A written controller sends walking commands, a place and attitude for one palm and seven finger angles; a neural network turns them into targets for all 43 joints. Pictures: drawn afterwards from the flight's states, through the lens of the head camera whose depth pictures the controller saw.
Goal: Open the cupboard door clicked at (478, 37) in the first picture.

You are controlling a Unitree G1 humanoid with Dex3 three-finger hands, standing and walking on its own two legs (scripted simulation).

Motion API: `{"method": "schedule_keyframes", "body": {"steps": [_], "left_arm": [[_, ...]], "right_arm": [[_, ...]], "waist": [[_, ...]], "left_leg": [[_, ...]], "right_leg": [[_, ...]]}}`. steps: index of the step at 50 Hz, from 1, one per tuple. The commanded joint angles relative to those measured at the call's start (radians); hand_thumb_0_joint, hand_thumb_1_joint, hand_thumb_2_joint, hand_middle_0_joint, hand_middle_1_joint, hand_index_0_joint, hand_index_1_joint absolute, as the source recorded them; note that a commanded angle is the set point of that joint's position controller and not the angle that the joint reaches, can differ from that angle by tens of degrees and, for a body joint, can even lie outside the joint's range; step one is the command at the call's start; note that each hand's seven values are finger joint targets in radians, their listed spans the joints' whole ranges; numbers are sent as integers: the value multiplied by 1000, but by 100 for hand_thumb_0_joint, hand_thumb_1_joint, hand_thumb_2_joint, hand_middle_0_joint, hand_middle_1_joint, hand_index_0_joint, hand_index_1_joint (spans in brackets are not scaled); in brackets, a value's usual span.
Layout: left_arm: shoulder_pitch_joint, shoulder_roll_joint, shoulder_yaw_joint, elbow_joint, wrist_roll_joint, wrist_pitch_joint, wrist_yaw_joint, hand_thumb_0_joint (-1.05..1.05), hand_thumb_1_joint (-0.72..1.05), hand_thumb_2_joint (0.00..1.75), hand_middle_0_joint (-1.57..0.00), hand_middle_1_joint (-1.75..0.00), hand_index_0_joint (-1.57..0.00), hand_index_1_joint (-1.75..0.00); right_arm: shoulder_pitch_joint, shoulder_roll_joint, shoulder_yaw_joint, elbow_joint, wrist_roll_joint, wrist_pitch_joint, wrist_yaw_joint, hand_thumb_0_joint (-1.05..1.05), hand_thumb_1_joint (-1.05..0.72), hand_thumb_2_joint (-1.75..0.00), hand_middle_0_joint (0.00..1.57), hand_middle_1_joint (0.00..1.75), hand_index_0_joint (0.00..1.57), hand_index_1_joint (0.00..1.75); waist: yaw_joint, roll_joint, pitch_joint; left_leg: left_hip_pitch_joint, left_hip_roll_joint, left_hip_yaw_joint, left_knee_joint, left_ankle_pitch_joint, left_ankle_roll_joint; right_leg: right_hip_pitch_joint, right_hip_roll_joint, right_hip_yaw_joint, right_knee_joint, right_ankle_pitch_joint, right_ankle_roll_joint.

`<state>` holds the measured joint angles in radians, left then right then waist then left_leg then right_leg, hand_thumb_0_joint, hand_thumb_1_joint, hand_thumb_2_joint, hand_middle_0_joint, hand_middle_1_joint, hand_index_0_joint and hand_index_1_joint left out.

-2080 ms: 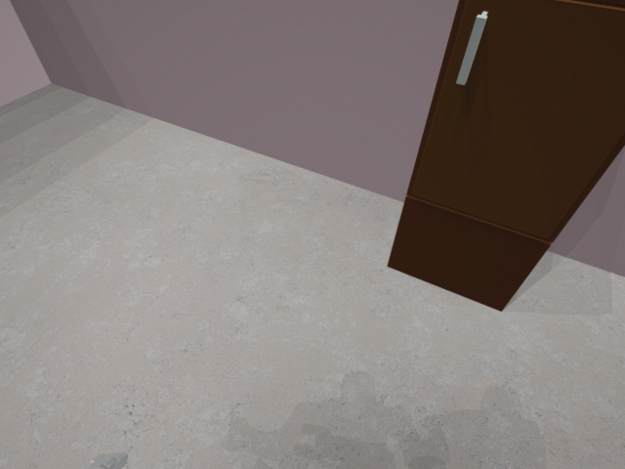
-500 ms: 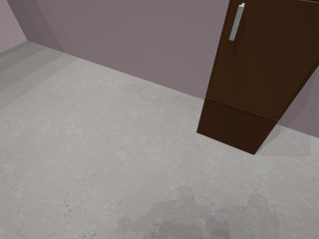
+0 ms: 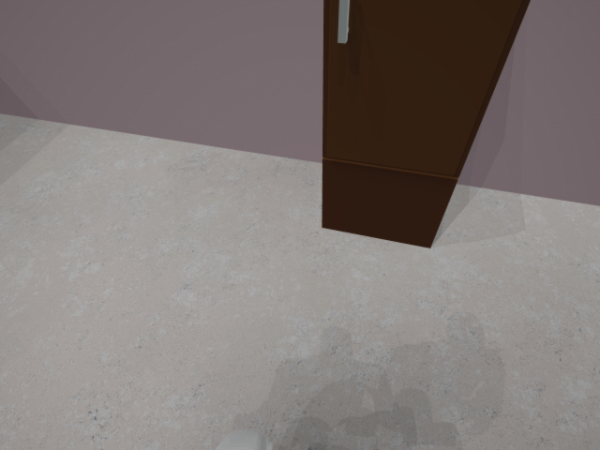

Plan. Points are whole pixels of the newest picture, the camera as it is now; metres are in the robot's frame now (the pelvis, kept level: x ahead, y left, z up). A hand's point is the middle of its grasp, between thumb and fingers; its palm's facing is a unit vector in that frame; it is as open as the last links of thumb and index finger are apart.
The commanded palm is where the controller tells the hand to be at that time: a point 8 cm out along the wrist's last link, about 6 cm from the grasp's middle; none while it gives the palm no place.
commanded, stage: walk to a spot facing it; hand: left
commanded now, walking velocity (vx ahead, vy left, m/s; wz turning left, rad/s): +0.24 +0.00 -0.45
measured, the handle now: (345, 6) +1.01 -0.01 +0.14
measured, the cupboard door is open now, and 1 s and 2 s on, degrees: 0 0 0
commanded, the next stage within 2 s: take the last steps up to it in 0.14 s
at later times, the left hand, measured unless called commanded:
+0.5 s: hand out of the picture +0.13 +0.27 -0.19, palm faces -0.09 -0.98 -0.15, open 7.4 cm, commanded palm none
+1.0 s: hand (213, 310) +0.38 +0.23 -0.19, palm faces -0.31 -0.95 -0.09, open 7.3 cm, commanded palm none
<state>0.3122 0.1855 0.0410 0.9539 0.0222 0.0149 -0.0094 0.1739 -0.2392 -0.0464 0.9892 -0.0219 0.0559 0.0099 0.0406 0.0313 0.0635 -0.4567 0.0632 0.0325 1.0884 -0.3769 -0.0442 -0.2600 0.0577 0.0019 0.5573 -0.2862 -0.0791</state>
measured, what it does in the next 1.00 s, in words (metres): walks ahead, turning right: left foot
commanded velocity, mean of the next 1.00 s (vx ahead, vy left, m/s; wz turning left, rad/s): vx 0.27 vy -0.09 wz -0.14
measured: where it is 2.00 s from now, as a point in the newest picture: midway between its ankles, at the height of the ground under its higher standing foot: (349, 360)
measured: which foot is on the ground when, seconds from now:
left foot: up 0.00-0.42, down 0.44-1.00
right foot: down 0.00-0.44, up 0.46-1.00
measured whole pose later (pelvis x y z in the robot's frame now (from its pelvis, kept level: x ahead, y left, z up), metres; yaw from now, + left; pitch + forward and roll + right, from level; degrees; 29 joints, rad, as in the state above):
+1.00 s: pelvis +0.29 +0.08 +0.00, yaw -16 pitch +1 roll -3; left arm 0.20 0.18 0.07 1.09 0.04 0.04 -0.02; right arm 0.61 -0.01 0.02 1.20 -0.03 -0.07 -0.06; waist -0.08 -0.04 0.04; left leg 0.05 0.01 0.20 0.31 -0.39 0.06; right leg -0.60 -0.05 -0.08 1.05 -0.17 0.00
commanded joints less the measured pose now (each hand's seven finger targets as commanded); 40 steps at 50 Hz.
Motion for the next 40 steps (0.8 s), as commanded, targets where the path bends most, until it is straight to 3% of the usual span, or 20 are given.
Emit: {"method": "schedule_keyframes", "body": {"steps": [1,7,10,15,17,18,19,20,21,22,23,24,25,26,28,30,33,36,38,40], "left_arm": [[47,199,49,-50,-8,-49,15,0,90,90,-20,-30,-20,-30],[138,162,45,-9,-2,-65,17,0,90,90,-20,-30,-20,-30],[164,152,43,5,2,-67,20,0,90,90,-20,-30,-20,-30],[166,156,40,20,9,-63,33,0,90,90,-20,-30,-20,-30],[124,170,43,14,12,-60,34,0,90,90,-20,-30,-20,-30],[93,172,44,8,11,-58,34,0,90,90,-20,-30,-20,-30],[74,168,45,7,6,-56,32,0,90,90,-20,-30,-20,-30],[53,161,46,4,0,-54,30,0,90,90,-20,-30,-20,-30],[61,128,43,6,-5,-53,24,0,90,90,-20,-30,-20,-30],[121,68,35,1,-16,-48,13,0,90,90,-20,-30,-20,-30],[94,89,38,-16,-2,-46,17,0,90,90,-20,-30,-20,-30],[64,114,47,-8,10,-36,16,0,90,90,-20,-30,-20,-30],[39,104,50,7,16,-31,8,0,90,90,-20,-30,-20,-30],[48,94,48,22,17,-31,-1,0,90,90,-20,-30,-20,-30],[94,55,46,49,16,-18,-6,0,90,90,-20,-30,-20,-30],[119,39,44,70,13,-8,-5,0,90,90,-20,-30,-20,-30],[97,28,45,74,13,1,-2,0,90,90,-20,-30,-20,-30],[51,27,42,76,12,6,-1,0,90,90,-20,-30,-20,-30],[10,26,40,75,11,9,-1,0,90,90,-20,-30,-20,-30],[-42,26,36,68,10,9,-4,0,90,90,-20,-30,-20,-30]], "right_arm": [[-36,-100,-35,-91,-6,-54,-4,0,-90,-90,20,30,20,30],[-60,-71,-29,-110,-8,-65,-7,0,-90,-90,20,30,20,30],[-99,-67,-26,-127,-5,-70,-9,0,-90,-90,20,30,20,30],[-127,-42,-16,-138,6,-81,-9,0,-90,-90,20,30,20,30],[-98,-36,-16,-134,12,-92,-7,0,-90,-90,20,30,20,30],[-64,-36,-16,-123,14,-97,-8,0,-90,-90,20,30,20,30],[-11,-39,-16,-101,13,-102,-12,0,-90,-90,20,30,20,30],[83,-54,-19,-66,13,-110,-19,0,-90,-90,20,30,20,30],[213,-116,-33,-24,11,-117,-31,0,-90,-90,20,30,20,30],[314,-229,-57,-4,-9,-122,-34,0,-90,-90,20,30,20,30],[315,-232,-51,-12,-4,-104,-35,0,-90,-90,20,30,20,30],[225,-170,-37,-33,-5,-98,-35,0,-90,-90,20,30,20,30],[173,-112,-23,-41,-3,-103,-38,0,-90,-90,20,30,20,30],[140,-75,-6,-43,-1,-111,-39,0,-90,-90,20,30,20,30],[162,-34,2,-19,1,-129,-43,0,-90,-90,20,30,20,30],[207,-17,1,6,5,-138,-49,0,-90,-90,20,30,20,30],[278,-10,5,42,5,-141,-56,0,-90,-90,20,30,20,30],[346,6,13,81,5,-142,-64,0,-90,-90,20,30,20,30],[394,10,17,107,2,-142,-69,0,-90,-90,20,30,20,30],[439,16,22,132,-2,-142,-74,0,-90,-90,20,30,20,30]], "waist": [[-20,-88,-45],[-2,-133,-71],[11,-151,-47],[17,-164,-35],[1,-182,-34],[-21,-202,-25],[-44,-180,-32],[-86,-145,-45],[-129,4,-104],[-137,319,-160],[-125,275,-101],[-91,155,8],[-67,120,85],[-39,93,112],[-15,109,82],[-16,123,29],[-24,82,17],[-38,86,24],[-53,79,38],[-70,77,58]], "left_leg": [[-167,29,-46,28,132,-17],[-248,30,-40,-25,146,-32],[-257,30,-30,-81,123,-35],[-166,9,-1,-236,69,-18],[-53,3,-1,-342,40,0],[27,-2,2,-412,56,7],[138,-23,26,-494,119,12],[302,-32,34,-595,182,17],[514,46,-51,-651,150,31],[640,352,-447,-784,41,117],[486,446,-595,-913,-156,167],[329,399,-542,-968,-293,140],[220,343,-470,-982,-266,103],[178,302,-383,-972,-175,76],[186,230,-192,-938,81,11],[239,196,-91,-906,239,-9],[310,195,-49,-875,440,-41],[389,198,-29,-847,588,-62],[422,206,-25,-834,669,-65],[458,229,-39,-829,694,-36]], "right_leg": [[128,-237,385,-346,-21,-63],[248,-230,373,-320,128,-89],[255,-239,389,-312,207,-108],[241,-247,380,-275,373,-124],[181,-244,371,-253,319,-114],[132,-232,356,-237,297,-100],[80,-195,324,-207,263,-76],[-7,-147,284,-126,232,-51],[-128,-83,231,66,141,-22],[-341,46,85,387,-232,39],[-363,11,70,556,-301,47],[-364,-49,93,617,-212,51],[-366,-77,83,658,-107,57],[-356,-97,77,666,-44,62],[-310,-97,74,650,59,77],[-309,-85,63,652,108,87],[-369,-79,60,667,152,94],[-440,-79,46,668,165,97],[-475,-80,34,675,159,97],[-516,-96,21,661,142,94]]}}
